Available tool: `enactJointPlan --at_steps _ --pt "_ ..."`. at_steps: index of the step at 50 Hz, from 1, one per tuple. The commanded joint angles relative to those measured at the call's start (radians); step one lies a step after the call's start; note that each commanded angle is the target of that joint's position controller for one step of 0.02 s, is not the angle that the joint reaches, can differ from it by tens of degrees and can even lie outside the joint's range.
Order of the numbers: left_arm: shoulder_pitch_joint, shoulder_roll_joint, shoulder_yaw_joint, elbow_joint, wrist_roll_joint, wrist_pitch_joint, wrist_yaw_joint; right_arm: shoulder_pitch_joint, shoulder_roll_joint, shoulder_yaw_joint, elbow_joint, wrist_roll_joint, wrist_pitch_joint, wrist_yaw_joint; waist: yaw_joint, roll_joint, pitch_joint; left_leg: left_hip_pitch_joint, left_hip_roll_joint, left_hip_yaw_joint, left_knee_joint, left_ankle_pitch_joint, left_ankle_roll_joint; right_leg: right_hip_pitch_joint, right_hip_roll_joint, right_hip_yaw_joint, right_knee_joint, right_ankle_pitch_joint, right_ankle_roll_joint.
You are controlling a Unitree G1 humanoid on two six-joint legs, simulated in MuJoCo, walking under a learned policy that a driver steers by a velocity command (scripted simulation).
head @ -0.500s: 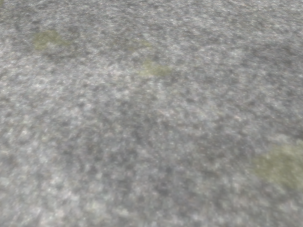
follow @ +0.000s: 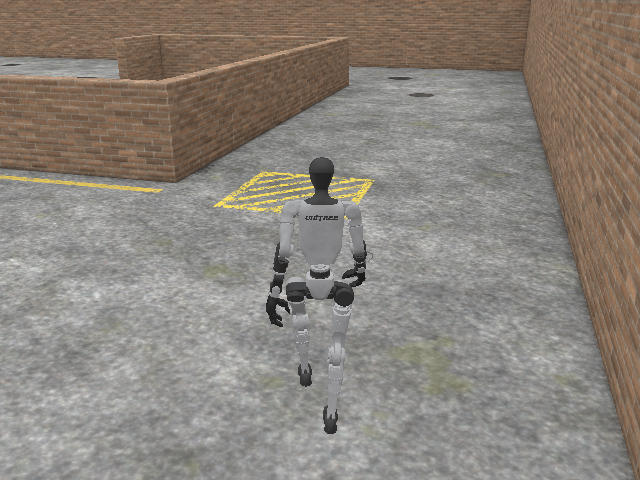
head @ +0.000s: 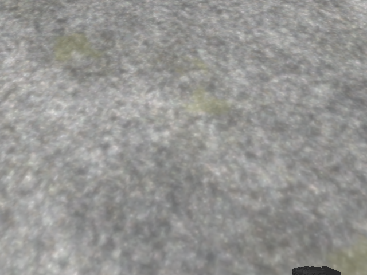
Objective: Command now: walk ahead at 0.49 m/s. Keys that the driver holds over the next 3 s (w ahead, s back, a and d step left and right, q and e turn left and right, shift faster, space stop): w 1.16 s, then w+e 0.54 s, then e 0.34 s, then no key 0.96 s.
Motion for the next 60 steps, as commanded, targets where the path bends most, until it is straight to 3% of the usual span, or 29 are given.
enactJointPlan --at_steps 1,2,3,4,5,6,8,10,13,16,20,25,28,29,30,31,32,33,34,36,38,41,47,54,56,57,58,59,60 --pt "-0.006 0.173 0.033 -0.019 0.009 -0.006 0.018 0.139 -0.125 -0.037 0.003 0.003 -0.018 -0.023 -0.129 -0.114 -0.066 0.251 -0.073 0.007 -0.038 -0.079 0.055 -0.053 -0.292 0.05 0.275 1.275 0.007" --pt "-0.028 0.189 0.037 -0.02 0.01 0.001 0.018 0.285 -0.143 -0.049 0.053 0.004 -0.025 -0.032 -0.189 -0.111 -0.131 0.402 -0.074 -0.008 -0.098 -0.069 0.077 -0.082 -0.284 0.045 0.447 1.24 0.007" --pt "-0.056 0.187 0.035 -0.033 0.004 0.001 0.011 0.435 -0.175 -0.065 0.092 -0.012 -0.032 -0.045 -0.257 -0.08 -0.207 0.633 0.022 -0.104 -0.131 -0.105 0.118 -0.24 -0.255 0.031 0.674 1.005 0.001" --pt "-0.032 0.126 0.025 -0.057 0.01 -0.002 0.008 0.541 -0.253 -0.084 0.105 -0.027 -0.032 -0.05 -0.251 0.071 -0.308 0.792 0.28 -0.413 -0.133 -0.18 0.175 -0.415 -0.137 -0.038 1.015 0.341 -0.005" --pt "0.081 0.09 0.027 -0.046 -0.015 0.004 -0.006 0.479 -0.242 -0.085 0.106 -0.015 -0.021 -0.038 -0.151 0.204 -0.328 0.921 0.425 -0.87 -0.294 -0.308 0.329 -0.761 0.005 0.024 1.28 -0.178 0.017" --pt "-0.029 0.165 0.039 -0.063 0.008 0.007 -0.003 0.359 -0.18 -0.076 0.085 0.014 -0.021 -0.028 -0.132 0.026 -0.153 0.76 0.375 -0.744 -0.371 -0.429 0.281 -0.843 -0.088 0.072 1.247 -0.059 -0.005" --pt "-0.134 0.148 0.043 -0.088 0.011 0.006 -0.014 0.27 -0.089 -0.052 0.085 0.008 -0.039 -0.019 -0.074 -0.059 0.0 0.502 0.302 -0.535 -0.447 -0.267 0.222 -0.775 -0.147 0.06 1.137 0.047 0.001" --pt "-0.111 0.097 0.035 -0.08 0.027 0.031 -0.025 0.299 -0.064 -0.039 0.12 0.006 -0.059 -0.026 -0.027 -0.036 0.001 0.393 0.237 -0.398 -0.473 -0.127 0.172 -0.678 -0.182 0.054 1.051 0.065 0.026" --pt "-0.178 0.088 0.035 -0.104 0.027 0.049 -0.037 0.373 -0.101 -0.043 0.163 0.012 -0.08 -0.027 -0.021 -0.004 0.017 0.378 0.202 -0.294 -0.502 0.002 0.159 -0.725 -0.205 0.014 0.966 0.128 0.053" --pt "-0.335 0.102 0.035 -0.155 0.021 0.055 -0.039 0.436 -0.111 -0.04 0.183 0.014 -0.077 -0.026 -0.056 0.004 0.042 0.423 0.17 -0.231 -0.514 0.113 0.126 -0.824 -0.224 -0.025 0.826 0.254 0.075" --pt "-0.488 0.086 0.024 -0.197 0.009 0.053 -0.042 0.52 -0.106 -0.031 0.208 0.014 -0.074 -0.03 -0.106 0.033 0.034 0.503 0.146 -0.179 -0.489 0.239 0.077 -0.816 -0.196 -0.068 0.617 0.374 0.085" --pt "-0.619 0.096 0.021 -0.238 0.008 0.047 -0.039 0.592 -0.117 -0.027 0.238 -0.003 -0.065 -0.046 -0.143 0.05 0.042 0.692 0.199 -0.187 -0.427 0.345 0.097 -0.839 -0.158 -0.083 0.475 0.324 0.061" --pt "-0.566 0.115 0.031 -0.232 0.009 0.033 -0.033 0.554 -0.136 -0.032 0.243 -0.008 -0.063 -0.055 -0.09 0.059 0.02 0.734 0.227 -0.169 -0.32 0.575 0.09 -0.716 -0.115 -0.093 0.401 0.202 0.014" --pt "-0.473 0.13 0.041 -0.202 0.01 0.027 -0.026 0.539 -0.146 -0.035 0.244 -0.008 -0.061 -0.056 -0.049 0.066 -0.026 0.726 0.222 -0.159 -0.22 0.696 0.078 -0.595 -0.082 -0.102 0.375 0.171 -0.006" --pt "-0.308 0.15 0.054 -0.144 0.015 0.018 -0.017 0.518 -0.15 -0.035 0.242 -0.002 -0.059 -0.054 0.022 0.044 -0.106 0.678 0.192 -0.13 -0.046 0.706 0.06 -0.399 -0.059 -0.112 0.308 0.211 -0.033" --pt "-0.128 0.208 0.076 -0.096 0.037 0.009 -0.005 0.503 -0.134 -0.028 0.219 0.007 -0.062 -0.051 0.088 0.008 -0.214 0.484 0.158 -0.109 0.193 0.463 0.044 -0.123 -0.186 0.02 0.309 0.179 -0.08" --pt "-0.016 0.316 0.106 -0.084 0.059 0.011 -0.001 0.6 -0.031 -0.007 0.191 0.048 -0.063 -0.04 0.067 -0.209 -0.371 0.12 -0.008 -0.026 0.606 -0.14 -0.011 0.184 -0.503 0.495 0.263 0.089 -0.219" --pt "-0.064 0.273 0.101 -0.08 0.018 0.025 -0.015 0.586 -0.116 -0.034 0.209 0.023 -0.061 -0.043 0.052 -0.134 -0.365 0.004 -0.044 -0.151 0.73 -0.463 0.005 0.137 -0.526 0.679 0.147 0.091 -0.243" --pt "-0.18 0.227 0.088 -0.089 -0.001 0.026 -0.019 0.492 -0.127 -0.043 0.178 0.012 -0.06 -0.041 -0.001 -0.096 -0.187 -0.052 0.019 -0.174 0.724 -0.371 0.012 -0.018 -0.48 0.509 0.12 0.059 -0.207" --pt "-0.278 0.132 0.065 -0.095 0.0 0.012 -0.024 0.412 -0.092 -0.042 0.159 0.001 -0.057 -0.033 -0.054 -0.049 -0.05 0.006 0.082 -0.165 0.611 -0.264 0.006 -0.25 -0.389 0.312 0.045 0.179 -0.138" --pt "-0.258 0.089 0.049 -0.063 0.0 0.0 -0.018 0.441 -0.053 -0.037 0.168 -0.019 -0.03 -0.019 -0.097 -0.073 -0.035 0.089 0.099 -0.152 0.547 -0.236 -0.016 -0.347 -0.331 0.202 0.012 0.28 -0.102" --pt "-0.182 0.128 0.056 -0.025 -0.004 -0.016 -0.016 0.377 -0.05 -0.04 0.141 -0.02 -0.011 -0.008 -0.108 -0.071 -0.015 0.036 0.112 -0.121 0.486 -0.169 -0.037 -0.357 -0.306 0.131 -0.019 0.371 -0.105" --pt "-0.071 0.129 0.045 0.009 -0.003 -0.014 -0.013 0.109 -0.052 -0.031 0.052 -0.005 -0.008 -0.004 -0.05 -0.077 0.032 -0.05 0.112 -0.068 0.193 0.028 -0.067 -0.289 -0.269 0.059 -0.042 0.478 -0.077" --pt "0.028 0.145 0.046 0.055 0.014 -0.004 0.007 -0.054 -0.066 -0.028 -0.01 -0.002 -0.021 -0.008 -0.011 -0.085 0.052 -0.057 0.068 -0.045 -0.005 -0.031 -0.022 -0.066 -0.334 0.057 0.032 0.63 -0.091" --pt "-0.001 0.156 0.049 0.057 0.018 -0.002 0.012 -0.006 -0.075 -0.034 -0.002 -0.001 -0.032 -0.013 -0.047 -0.089 0.03 0.046 0.033 -0.029 -0.055 -0.108 0.01 -0.049 -0.339 0.034 0.117 0.813 -0.075" --pt "-0.016 0.165 0.052 0.057 0.018 -0.001 0.013 0.076 -0.086 -0.043 0.023 -0.002 -0.037 -0.019 -0.081 -0.096 -0.013 0.162 -0.002 -0.014 -0.08 -0.138 0.029 -0.057 -0.331 0.02 0.211 0.946 -0.061" --pt "-0.035 0.168 0.052 0.056 0.013 0.003 0.01 0.231 -0.102 -0.055 0.077 -0.006 -0.046 -0.028 -0.147 -0.073 -0.09 0.349 -0.032 0.001 -0.144 -0.102 0.053 -0.097 -0.298 -0.01 0.382 0.986 -0.043" --pt "-0.041 0.146 0.043 0.037 0.002 0.0 0.006 0.41 -0.158 -0.076 0.125 -0.028 -0.057 -0.04 -0.208 -0.034 -0.196 0.633 0.082 -0.123 -0.149 -0.118 0.097 -0.29 -0.26 -0.022 0.618 0.773 -0.025" --pt "0.048 0.045 0.021 0.007 -0.04 0.0 -0.005 0.534 -0.272 -0.105 0.133 -0.052 -0.059 -0.045 -0.196 0.166 -0.358 0.957 0.408 -0.576 -0.199 -0.211 0.218 -0.646 -0.106 -0.097 1.02 0.191 0.025"
Next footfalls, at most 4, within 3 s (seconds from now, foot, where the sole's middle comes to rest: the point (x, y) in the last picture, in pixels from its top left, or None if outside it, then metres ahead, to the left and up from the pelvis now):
0.06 left None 0.21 0.06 -0.77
0.62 right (238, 255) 0.51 -0.11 -0.77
1.18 left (193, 180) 0.81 0.07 -0.77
1.72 right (238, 133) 1.06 -0.12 -0.77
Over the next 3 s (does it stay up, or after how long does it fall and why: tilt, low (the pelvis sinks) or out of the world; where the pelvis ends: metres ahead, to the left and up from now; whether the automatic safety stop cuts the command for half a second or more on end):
stays up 1.11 -0.07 0.02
